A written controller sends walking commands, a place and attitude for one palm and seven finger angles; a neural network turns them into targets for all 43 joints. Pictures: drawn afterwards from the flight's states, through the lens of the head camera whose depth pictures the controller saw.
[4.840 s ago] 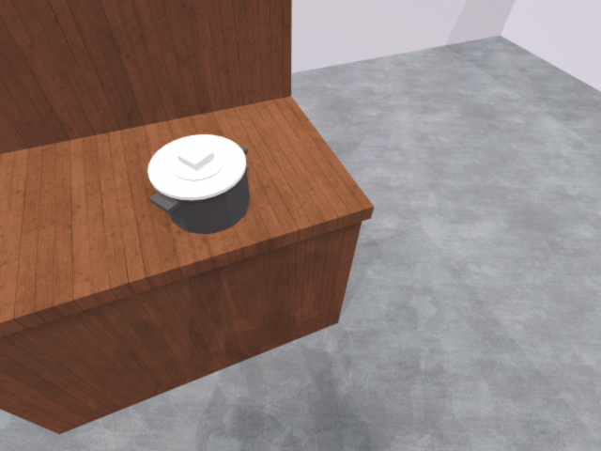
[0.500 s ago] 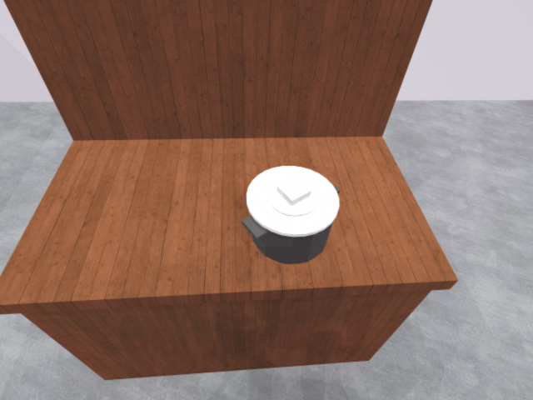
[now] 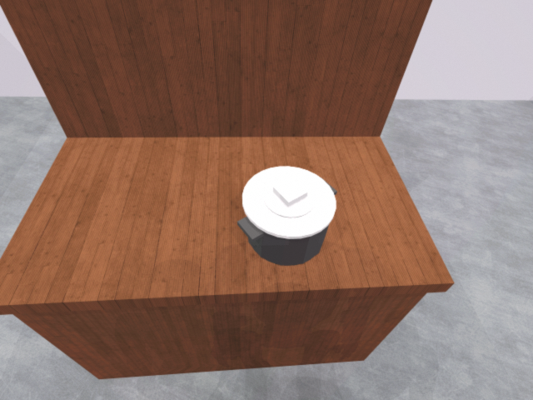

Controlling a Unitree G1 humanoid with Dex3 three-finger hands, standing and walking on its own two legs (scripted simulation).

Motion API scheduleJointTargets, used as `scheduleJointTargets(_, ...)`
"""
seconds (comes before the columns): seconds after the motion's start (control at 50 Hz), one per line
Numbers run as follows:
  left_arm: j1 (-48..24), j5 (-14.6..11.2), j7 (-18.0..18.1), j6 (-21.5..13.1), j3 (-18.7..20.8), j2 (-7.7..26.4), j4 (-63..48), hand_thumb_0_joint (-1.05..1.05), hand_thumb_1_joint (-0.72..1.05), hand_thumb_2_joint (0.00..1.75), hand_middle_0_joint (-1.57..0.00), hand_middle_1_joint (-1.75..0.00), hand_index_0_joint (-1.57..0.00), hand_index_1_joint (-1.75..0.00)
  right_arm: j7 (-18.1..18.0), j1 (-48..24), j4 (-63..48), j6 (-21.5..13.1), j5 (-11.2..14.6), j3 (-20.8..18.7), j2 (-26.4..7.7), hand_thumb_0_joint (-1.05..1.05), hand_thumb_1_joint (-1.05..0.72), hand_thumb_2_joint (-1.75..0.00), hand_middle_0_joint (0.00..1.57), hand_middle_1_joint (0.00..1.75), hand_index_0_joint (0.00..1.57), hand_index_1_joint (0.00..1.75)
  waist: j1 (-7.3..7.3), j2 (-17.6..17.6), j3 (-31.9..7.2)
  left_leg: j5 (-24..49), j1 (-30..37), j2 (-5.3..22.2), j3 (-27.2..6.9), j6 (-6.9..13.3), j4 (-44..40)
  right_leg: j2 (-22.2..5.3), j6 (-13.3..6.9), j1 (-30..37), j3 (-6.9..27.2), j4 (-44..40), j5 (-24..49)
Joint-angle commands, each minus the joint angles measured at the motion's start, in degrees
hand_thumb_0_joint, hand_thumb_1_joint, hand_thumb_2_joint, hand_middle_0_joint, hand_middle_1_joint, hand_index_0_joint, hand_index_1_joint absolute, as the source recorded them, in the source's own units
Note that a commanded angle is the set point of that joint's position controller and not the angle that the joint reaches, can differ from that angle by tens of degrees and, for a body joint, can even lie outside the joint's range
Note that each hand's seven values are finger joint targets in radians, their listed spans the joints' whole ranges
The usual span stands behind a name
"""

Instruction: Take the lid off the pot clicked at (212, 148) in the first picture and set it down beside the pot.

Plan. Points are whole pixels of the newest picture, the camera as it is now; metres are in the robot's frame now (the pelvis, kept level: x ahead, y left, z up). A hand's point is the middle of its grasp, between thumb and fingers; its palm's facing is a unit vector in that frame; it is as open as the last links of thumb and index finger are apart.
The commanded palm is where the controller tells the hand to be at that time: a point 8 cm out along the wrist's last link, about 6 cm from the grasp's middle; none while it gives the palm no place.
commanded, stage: shuffle to correct the standing spot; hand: left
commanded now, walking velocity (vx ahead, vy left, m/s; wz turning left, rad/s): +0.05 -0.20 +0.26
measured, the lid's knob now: (290, 191) +0.49 -0.02 +0.02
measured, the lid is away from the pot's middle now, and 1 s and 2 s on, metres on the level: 0.00 0.00 0.00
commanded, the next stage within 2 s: come to a stop and stand still in 1.08 s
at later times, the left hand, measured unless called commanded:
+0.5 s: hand out of the picture -0.04 +0.10 -0.18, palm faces +0.09 -0.98 -0.15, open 7.4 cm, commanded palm none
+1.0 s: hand out of the picture +0.01 +0.04 -0.19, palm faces +0.09 -0.99 -0.14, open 7.4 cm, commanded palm none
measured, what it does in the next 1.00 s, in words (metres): steps to the right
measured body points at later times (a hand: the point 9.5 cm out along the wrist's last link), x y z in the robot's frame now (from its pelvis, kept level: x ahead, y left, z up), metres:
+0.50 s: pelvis +0.02 -0.05 +0.00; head +0.03 -0.03 +0.45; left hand -0.05 +0.15 -0.17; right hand +0.00 -0.26 -0.16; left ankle +0.02 +0.01 -0.74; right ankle -0.07 -0.13 -0.74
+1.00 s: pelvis +0.02 -0.13 +0.00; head +0.04 -0.10 +0.44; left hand +0.01 +0.09 -0.17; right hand +0.01 -0.36 -0.15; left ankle +0.02 +0.01 -0.74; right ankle -0.05 -0.22 -0.64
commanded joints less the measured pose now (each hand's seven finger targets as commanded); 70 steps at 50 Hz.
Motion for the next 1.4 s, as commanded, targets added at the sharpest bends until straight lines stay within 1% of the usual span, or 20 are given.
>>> scheduleJointTargets(0.0,7.6,-0.2,0.0,0.3,0.2,2.7,0.4,0.0,0.9,0.9,-0.2,-0.3,-0.2,-0.3,-0.5,4.5,-0.5,-0.2,0.2,-1.1,-6.4,0.0,-0.9,-0.9,0.2,0.3,0.2,0.3,0.01,1.5,5.7,-8.2,4.0,16.4,-20.2,-6.9,-9.1,-3.3,-1.9,-9.0,1.4,-1.7,2.0)
scheduleJointTargets(0.3,8.4,0.3,-0.2,0.9,0.7,3.1,-0.7,0.0,0.9,0.9,-0.2,-0.3,-0.2,-0.3,-1.0,5.2,0.0,0.1,-0.2,-2.5,-7.2,0.0,-0.9,-0.9,0.2,0.3,0.2,0.3,-0.37,2.1,1.8,0.3,3.6,18.4,-24.8,-2.3,-5.0,-2.8,-2.5,-9.3,-0.5,0.6,0.7)
scheduleJointTargets(0.68,8.1,0.4,-0.1,1.6,2.1,4.0,-5.2,0.0,0.9,0.9,-0.2,-0.3,-0.2,-0.3,-1.7,2.6,-1.0,1.5,0.0,-2.6,-6.2,0.0,-0.9,-0.9,0.2,0.3,0.2,0.3,-0.56,-0.6,5.2,7.9,-5.6,13.3,-13.1,-4.0,9.9,-4.4,-0.8,-1.1,1.0,-3.3,19.5)
scheduleJointTargets(0.8,7.1,0.5,-0.2,2.2,3.7,6.2,-7.2,0.0,0.9,0.9,-0.2,-0.3,-0.2,-0.3,-2.6,3.2,-1.9,2.0,0.0,-2.9,-5.5,0.0,-0.9,-0.9,0.2,0.3,0.2,0.3,-1.28,-5.7,5.3,-9.2,-10.2,8.1,-4.6,-6.6,19.4,-7.0,1.1,4.0,2.5,-3.9,44.7)
scheduleJointTargets(0.86,-1.0,-0.4,-1.0,1.8,5.0,8.6,-10.4,0.0,0.9,0.9,-0.2,-0.3,-0.2,-0.3,-3.9,14.9,0.2,1.7,-0.3,-4.9,-9.2,0.0,-0.9,-0.9,0.2,0.3,0.2,0.3,-8.58,-6.9,4.9,-8.5,3.9,8.6,-3.7,-3.3,8.8,-1.5,11.6,-6.4,-4.4,10.1,75.3)
scheduleJointTargets(0.88,-5.0,-1.2,-1.5,1.5,5.3,8.8,-12.6,0.0,0.9,0.9,-0.2,-0.3,-0.2,-0.3,-4.6,21.7,1.4,1.4,-0.7,-5.8,-13.5,0.0,-0.9,-0.9,0.2,0.3,0.2,0.3,-12.32,4.7,1.0,6.4,10.6,20.1,-18.3,4.7,0.2,3.6,14.3,-16.3,-7.5,32.1,60.2)
scheduleJointTargets(0.9,-3.3,-1.6,-1.1,1.9,4.9,7.1,-14.1,0.0,0.9,0.9,-0.2,-0.3,-0.2,-0.3,-4.6,16.2,-1.1,1.5,-0.3,-5.1,-14.1,0.0,-0.9,-0.9,0.2,0.3,0.2,0.3,-9.15,28.1,-0.2,19.2,5.7,35.7,-42.6,13.7,-2.9,6.3,7.6,-25.6,2.9,59.9,-15.0)
scheduleJointTargets(0.92,-3.2,-0.1,-1.0,2.6,5.9,9.9,-15.0,0.0,0.9,0.9,-0.2,-0.3,-0.2,-0.3,-3.5,5.0,-4.1,1.3,-0.5,-4.8,-12.2,0.0,-0.9,-0.9,0.2,0.3,0.2,0.3,-3.32,18.8,4.0,11.2,-7.3,33.3,-37.0,10.7,-2.9,1.7,0.1,-22.0,12.4,62.7,-17.3)
scheduleJointTargets(0.94,-1.3,0.5,-1.4,3.2,5.7,8.4,-15.9,0.0,0.9,0.9,-0.2,-0.3,-0.2,-0.3,-2.9,-4.4,-7.2,0.7,-0.8,-4.5,-10.9,0.0,-0.9,-0.9,0.2,0.3,0.2,0.3,1.32,16.4,6.8,2.0,-17.5,30.9,-30.4,5.8,-2.9,0.0,-2.5,-17.5,13.4,58.7,-15.2)
scheduleJointTargets(0.98,3.1,0.2,-2.5,3.3,4.8,5.2,-14.8,0.0,0.9,0.9,-0.2,-0.3,-0.2,-0.3,-1.5,-13.9,-11.3,0.4,-2.4,-4.0,-11.8,0.0,-0.9,-0.9,0.2,0.3,0.2,0.3,6.99,11.8,7.7,-8.6,-26.3,23.3,-18.2,-2.6,-1.2,-1.0,-2.2,-12.4,6.7,40.1,-12.0)
scheduleJointTargets(1.04,4.4,-0.2,-2.5,2.5,3.8,3.9,-11.2,0.0,0.9,0.9,-0.2,-0.3,-0.2,-0.3,-0.2,-5.9,-10.3,2.3,-2.6,-5.1,-13.5,0.0,-0.9,-0.9,0.2,0.3,0.2,0.3,3.42,3.1,7.8,-20.8,-21.7,16.9,-11.2,-6.1,5.4,4.2,0.1,-7.1,-7.6,15.7,-2.3)
scheduleJointTargets(1.06,5.1,0.0,-2.3,2.4,3.9,4.7,-11.2,0.0,0.9,0.9,-0.2,-0.3,-0.2,-0.3,0.1,-3.4,-9.9,2.8,-2.2,-5.6,-14.0,0.0,-0.9,-0.9,0.2,0.3,0.2,0.3,2.65,3.5,6.3,-23.8,-21.4,16.1,-11.8,-6.9,8.0,3.9,0.5,-5.2,-6.7,11.9,-3.1)
scheduleJointTargets(1.08,4.4,0.4,-2.1,2.2,4.0,6.8,-11.8,0.0,0.9,0.9,-0.2,-0.3,-0.2,-0.3,0.4,-0.8,-9.5,3.2,-1.9,-5.7,-12.9,0.0,-0.9,-0.9,0.2,0.3,0.2,0.3,1.41,0.8,5.6,-26.4,-21.2,14.0,-11.6,-7.8,12.4,2.8,0.2,-5.2,-3.7,7.1,-5.4)
scheduleJointTargets(1.12,1.4,1.4,-1.7,2.4,5.4,15.6,-14.0,0.0,0.9,0.9,-0.2,-0.3,-0.2,-0.3,0.9,1.0,-11.6,3.9,-1.3,-4.8,-6.6,0.0,-0.9,-0.9,0.2,0.3,0.2,0.3,0.4,-18.4,3.4,-24.2,-19.0,4.2,-4.1,-10.2,32.6,-12.1,-6.3,-13.3,20.5,-10.4,-22.8)
scheduleJointTargets(1.16,-5.7,1.9,-2.2,2.5,6.2,17.7,-16.3,0.0,0.9,0.9,-0.2,-0.3,-0.2,-0.3,1.3,2.4,-12.7,3.2,-1.1,-5.1,-6.0,0.0,-0.9,-0.9,0.2,0.3,0.2,0.3,-3.95,-4.1,-1.3,-20.2,-6.9,5.4,-3.1,-9.0,39.4,-12.6,-8.4,-18.8,16.5,-10.1,-16.6)
scheduleJointTargets(1.22,-6.7,0.5,-0.9,1.4,4.6,13.5,-13.1,0.0,0.9,0.9,-0.2,-0.3,-0.2,-0.3,0.8,3.2,-10.7,1.7,-0.7,-3.7,-6.7,0.0,-0.9,-0.9,0.2,0.3,0.2,0.3,-3.09,-15.5,1.1,-11.3,-1.7,8.2,-6.3,-9.3,17.6,-8.9,-6.0,-18.6,11.5,1.6,-0.6)
scheduleJointTargets(1.26,-4.6,0.0,-1.0,1.4,3.4,8.5,-12.6,0.0,0.9,0.9,-0.2,-0.3,-0.2,-0.3,0.6,3.8,-9.2,-0.2,-0.7,-3.2,-9.3,0.0,-0.9,-0.9,0.2,0.3,0.2,0.3,-1.07,6.4,5.9,1.1,-0.8,14.5,-16.2,-6.4,3.5,-0.7,-1.6,-18.7,4.4,11.5,2.1)
scheduleJointTargets(1.3,-1.7,-0.8,-0.7,0.6,2.4,7.1,-10.2,0.0,0.9,0.9,-0.2,-0.3,-0.2,-0.3,-0.3,1.6,-8.5,-1.2,-0.4,-2.3,-9.5,0.0,-0.9,-0.9,0.2,0.3,0.2,0.3,0.94,25.0,3.8,30.4,-2.4,19.8,-21.0,-1.7,1.5,-1.1,0.4,-10.8,0.6,14.7,-3.3)
scheduleJointTargets(1.34,1.4,-1.3,-0.9,-0.1,2.5,8.4,-8.3,0.0,0.9,0.9,-0.2,-0.3,-0.2,-0.3,-0.6,-3.1,-9.9,-0.7,0.0,-1.7,-8.2,0.0,-0.9,-0.9,0.2,0.3,0.2,0.3,2.99,16.7,4.2,35.9,-0.7,15.6,-14.0,-4.1,7.8,-1.9,-1.3,-5.6,2.7,5.2,7.2)
scheduleJointTargets(1.38,1.3,-0.9,-0.7,-1.1,2.7,10.1,-7.2,0.0,0.9,0.9,-0.2,-0.3,-0.2,-0.3,-0.7,-2.0,-9.5,-0.4,0.4,-2.1,-7.9,0.0,-0.9,-0.9,0.2,0.3,0.2,0.3,1.04,6.7,1.9,27.5,2.2,12.9,-10.7,-8.3,10.8,-5.5,-2.7,-4.6,6.3,4.0,32.0)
